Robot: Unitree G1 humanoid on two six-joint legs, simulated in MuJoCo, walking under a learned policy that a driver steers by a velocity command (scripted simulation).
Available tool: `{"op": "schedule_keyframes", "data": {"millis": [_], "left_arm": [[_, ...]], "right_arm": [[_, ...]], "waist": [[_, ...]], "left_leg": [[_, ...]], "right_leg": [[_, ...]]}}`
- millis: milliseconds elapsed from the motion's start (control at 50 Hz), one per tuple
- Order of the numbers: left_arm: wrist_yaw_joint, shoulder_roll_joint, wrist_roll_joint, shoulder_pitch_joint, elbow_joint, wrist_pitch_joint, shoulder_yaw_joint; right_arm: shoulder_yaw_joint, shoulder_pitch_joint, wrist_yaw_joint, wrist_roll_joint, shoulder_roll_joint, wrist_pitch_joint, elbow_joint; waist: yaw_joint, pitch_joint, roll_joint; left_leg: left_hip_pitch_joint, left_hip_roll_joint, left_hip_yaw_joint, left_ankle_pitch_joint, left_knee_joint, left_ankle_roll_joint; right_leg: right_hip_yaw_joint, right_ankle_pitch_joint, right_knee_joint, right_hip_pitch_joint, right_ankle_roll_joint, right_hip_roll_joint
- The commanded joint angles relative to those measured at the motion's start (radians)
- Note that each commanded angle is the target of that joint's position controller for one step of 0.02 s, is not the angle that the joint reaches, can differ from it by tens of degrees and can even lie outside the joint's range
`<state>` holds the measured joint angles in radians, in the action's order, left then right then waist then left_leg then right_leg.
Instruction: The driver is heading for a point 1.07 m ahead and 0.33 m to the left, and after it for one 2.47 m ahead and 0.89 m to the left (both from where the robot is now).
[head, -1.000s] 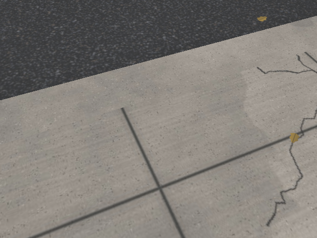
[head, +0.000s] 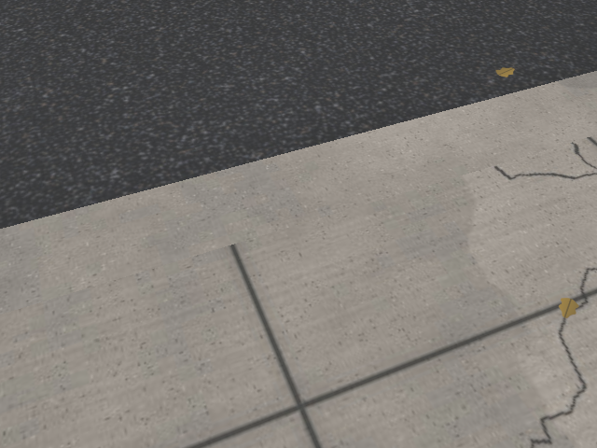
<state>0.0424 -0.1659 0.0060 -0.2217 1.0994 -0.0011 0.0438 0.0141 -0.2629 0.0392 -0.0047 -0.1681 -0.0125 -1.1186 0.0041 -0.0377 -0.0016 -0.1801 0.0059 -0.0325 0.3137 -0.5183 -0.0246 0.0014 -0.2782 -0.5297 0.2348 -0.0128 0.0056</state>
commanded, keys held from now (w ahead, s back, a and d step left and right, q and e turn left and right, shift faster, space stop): w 0.88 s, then w+q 0.12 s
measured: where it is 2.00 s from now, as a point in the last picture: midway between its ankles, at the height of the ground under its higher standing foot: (273, 289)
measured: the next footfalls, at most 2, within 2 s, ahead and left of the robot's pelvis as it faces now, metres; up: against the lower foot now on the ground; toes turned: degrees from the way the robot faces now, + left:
left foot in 0.74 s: +0.47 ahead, +0.09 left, +0.00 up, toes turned +3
right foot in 1.28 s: +0.78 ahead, -0.13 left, +0.00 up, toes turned +10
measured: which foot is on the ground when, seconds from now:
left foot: down 0.00-0.26, up 0.28-0.72, down 0.74-1.00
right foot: down 0.00-0.74, up 0.76-1.00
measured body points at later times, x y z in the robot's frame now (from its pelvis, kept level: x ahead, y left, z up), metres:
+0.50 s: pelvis +0.14 -0.06 +0.01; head +0.14 -0.07 +0.46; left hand +0.06 +0.17 -0.13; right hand +0.27 -0.31 -0.12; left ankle +0.24 +0.11 -0.66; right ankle +0.06 -0.14 -0.74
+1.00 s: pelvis +0.42 +0.01 +0.01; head +0.44 +0.02 +0.46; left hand +0.55 +0.28 -0.11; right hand +0.43 -0.25 -0.13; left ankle +0.43 +0.09 -0.74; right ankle +0.49 -0.16 -0.65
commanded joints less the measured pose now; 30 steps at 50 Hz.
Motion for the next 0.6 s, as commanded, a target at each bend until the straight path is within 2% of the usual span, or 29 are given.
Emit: {"op": "schedule_keyframes", "data": {"millis": [20, 40, 60, 80, 100, 120, 140, 180, 220, 240, 260, 280, 300, 320, 340, 360, 380, 400, 440, 500, 560, 600], "left_arm": [[0.004, -0.093, 0.009, -0.025, -0.026, -0.013, 0.018], [0.0, -0.072, 0.012, 0.009, -0.045, -0.029, 0.013], [-0.008, -0.045, 0.015, 0.034, -0.061, -0.048, 0.006], [-0.016, -0.053, 0.017, 0.06, -0.074, -0.062, 0.008], [-0.023, -0.066, 0.02, 0.071, -0.083, -0.073, 0.012], [-0.028, -0.068, 0.026, 0.067, -0.089, -0.081, 0.013], [-0.032, -0.078, 0.03, 0.064, -0.092, -0.088, 0.015], [-0.035, -0.074, 0.032, 0.031, -0.075, -0.098, 0.02], [-0.038, -0.07, 0.024, -0.122, -0.003, -0.093, 0.033], [-0.037, -0.084, 0.022, -0.219, 0.025, -0.087, 0.044], [-0.031, -0.154, 0.018, -0.36, 0.046, -0.089, 0.063], [-0.042, -0.257, 0.011, -0.456, 0.048, -0.099, 0.075], [-0.044, -0.201, -0.004, -0.379, 0.038, -0.116, 0.051], [-0.048, -0.15, -0.002, -0.273, 0.002, -0.128, 0.032], [-0.055, -0.135, -0.001, -0.193, -0.024, -0.13, 0.02], [-0.061, -0.129, 0.0, -0.148, -0.042, -0.128, 0.013], [-0.062, -0.104, -0.003, -0.149, -0.044, -0.122, 0.003], [-0.058, -0.095, -0.007, -0.181, -0.036, -0.116, -0.002], [-0.046, -0.116, -0.011, -0.237, -0.025, -0.111, -0.002], [-0.029, -0.149, -0.014, -0.253, -0.038, -0.105, 0.001], [-0.023, -0.167, -0.006, -0.287, -0.038, -0.105, 0.007], [-0.022, -0.164, 0.003, -0.313, -0.028, -0.102, 0.011]], "right_arm": [[0.033, -0.092, 0.007, -0.016, -0.138, -0.007, 0.013], [0.041, -0.13, 0.006, -0.023, -0.162, -0.019, 0.011], [0.055, -0.154, 0.003, -0.026, -0.197, -0.031, 0.009], [0.061, -0.148, 0.002, -0.021, -0.208, -0.042, 0.014], [0.06, -0.138, -0.001, -0.01, -0.197, -0.053, 0.025], [0.06, -0.121, -0.006, -0.009, -0.19, -0.063, 0.036], [0.058, -0.098, -0.011, -0.018, -0.18, -0.068, 0.049], [0.061, -0.051, -0.017, -0.032, -0.188, -0.064, 0.066], [0.062, -0.054, -0.022, -0.037, -0.196, -0.053, 0.07], [0.058, -0.035, -0.022, -0.035, -0.184, -0.055, 0.08], [0.041, 0.008, -0.026, -0.024, -0.124, -0.062, 0.104], [0.026, 0.012, -0.025, -0.025, -0.052, -0.081, 0.145], [0.034, 0.037, -0.027, -0.043, -0.093, -0.096, 0.158], [0.038, 0.064, -0.036, -0.052, -0.118, -0.106, 0.171], [0.043, 0.056, -0.038, -0.045, -0.129, -0.11, 0.162], [0.052, 0.053, -0.035, -0.03, -0.142, -0.11, 0.155], [0.06, 0.05, -0.037, -0.024, -0.152, -0.105, 0.151], [0.061, 0.049, -0.041, -0.023, -0.139, -0.098, 0.147], [0.058, 0.096, -0.044, -0.017, -0.112, -0.085, 0.162], [0.045, 0.246, -0.048, -0.015, -0.087, -0.08, 0.22], [0.037, 0.352, -0.061, -0.022, -0.09, -0.082, 0.255], [0.033, 0.402, -0.071, -0.026, -0.096, -0.084, 0.275]], "waist": [[0.019, -0.086, 0.061], [0.039, -0.113, 0.108], [0.047, -0.126, 0.175], [0.05, -0.151, 0.175], [0.045, -0.153, 0.154], [0.035, -0.148, 0.146], [0.023, -0.134, 0.127], [-0.014, -0.097, 0.111], [-0.068, -0.041, 0.09], [-0.11, -0.017, 0.057], [-0.162, 0.021, -0.148], [-0.163, 0.065, -0.352], [-0.117, 0.015, -0.22], [-0.079, -0.047, -0.129], [-0.046, -0.059, -0.082], [-0.024, -0.063, -0.06], [-0.014, -0.06, -0.063], [-0.015, -0.052, -0.075], [-0.024, -0.054, -0.071], [-0.048, -0.079, -0.06], [-0.071, -0.098, -0.076], [-0.077, -0.119, -0.074]], "left_leg": [[-0.104, -0.091, 0.145, 0.451, 0.195, -0.101], [-0.079, -0.171, 0.261, 0.532, 0.258, -0.145], [-0.048, -0.278, 0.411, 0.57, 0.336, -0.2], [-0.058, -0.351, 0.507, 0.533, 0.377, -0.241], [-0.04, -0.375, 0.533, 0.471, 0.387, -0.253], [-0.012, -0.377, 0.521, 0.406, 0.378, -0.246], [0.011, -0.351, 0.461, 0.333, 0.366, -0.215], [-0.053, -0.249, 0.284, 0.204, 0.323, -0.153], [-0.199, -0.168, 0.174, 0.153, 0.214, -0.13], [-0.262, -0.135, 0.132, 0.069, 0.106, -0.108], [-0.385, -0.048, 0.012, -0.004, -0.247, -0.046], [-0.613, 0.055, 0.0, 0.215, -0.545, -0.023], [-0.705, -0.015, 0.105, 0.213, -0.734, -0.048], [-0.759, -0.068, 0.125, 0.097, -0.778, -0.075], [-0.734, -0.102, 0.11, -0.006, -0.751, -0.082], [-0.688, -0.127, 0.105, -0.077, -0.681, -0.078], [-0.631, -0.14, 0.093, -0.116, -0.625, -0.068], [-0.597, -0.137, 0.071, -0.145, -0.588, -0.056], [-0.608, -0.13, 0.042, -0.196, -0.516, -0.03], [-0.595, -0.111, 0.023, -0.298, -0.303, -0.01], [-0.53, -0.081, -0.005, -0.375, -0.15, -0.008], [-0.529, -0.076, -0.002, -0.38, -0.095, -0.021]], "right_leg": [[-0.028, -0.33, -0.004, 0.115, -0.052, 0.026], [-0.041, -0.298, -0.08, 0.193, -0.053, 0.026], [-0.069, -0.194, -0.2, 0.248, -0.05, 0.024], [-0.035, -0.154, -0.293, 0.293, -0.06, -0.017], [-0.007, -0.196, -0.37, 0.343, -0.071, -0.044], [0.014, -0.232, -0.384, 0.378, -0.08, -0.07], [0.017, -0.232, -0.318, 0.368, -0.086, -0.086], [-0.059, -0.141, -0.102, 0.168, -0.082, -0.044], [-0.138, 0.024, 0.008, -0.131, -0.052, 0.041], [-0.099, 0.022, 0.031, -0.242, -0.057, 0.027], [0.19, -0.085, 0.179, -0.36, -0.12, -0.166], [0.649, -0.203, 0.358, -0.467, -0.272, -0.385], [0.734, -0.34, 0.375, -0.393, -0.307, -0.436], [0.624, -0.346, 0.373, -0.339, -0.267, -0.397], [0.492, -0.238, 0.381, -0.289, -0.224, -0.344], [0.388, -0.103, 0.391, -0.241, -0.191, -0.304], [0.295, 0.011, 0.398, -0.209, -0.164, -0.265], [0.231, 0.103, 0.401, -0.198, -0.154, -0.238], [0.163, 0.243, 0.405, -0.202, -0.163, -0.219], [0.109, 0.302, 0.426, -0.172, -0.165, -0.209], [0.072, 0.281, 0.451, -0.169, -0.164, -0.209], [0.06, 0.291, 0.445, -0.215, -0.165, -0.23]]}}
Keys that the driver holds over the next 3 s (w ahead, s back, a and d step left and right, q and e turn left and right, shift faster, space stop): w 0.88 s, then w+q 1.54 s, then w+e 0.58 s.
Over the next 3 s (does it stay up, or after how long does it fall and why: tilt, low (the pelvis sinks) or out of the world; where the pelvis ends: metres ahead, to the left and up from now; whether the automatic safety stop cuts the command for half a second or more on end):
stays up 1.29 0.49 -0.01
